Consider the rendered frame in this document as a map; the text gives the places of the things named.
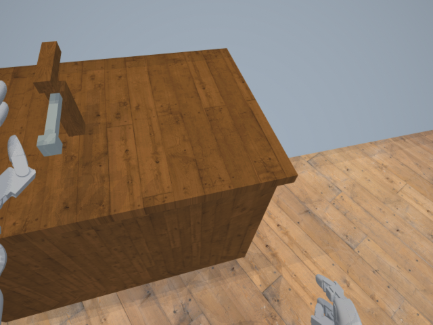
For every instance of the right robot hand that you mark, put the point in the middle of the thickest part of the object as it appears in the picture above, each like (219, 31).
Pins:
(342, 312)

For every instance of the counter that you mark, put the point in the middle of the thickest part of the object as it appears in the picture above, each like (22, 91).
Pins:
(168, 165)

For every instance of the left robot hand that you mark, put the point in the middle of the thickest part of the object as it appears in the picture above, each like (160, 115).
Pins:
(13, 180)

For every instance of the tap lever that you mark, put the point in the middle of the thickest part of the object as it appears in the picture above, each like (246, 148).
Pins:
(49, 144)

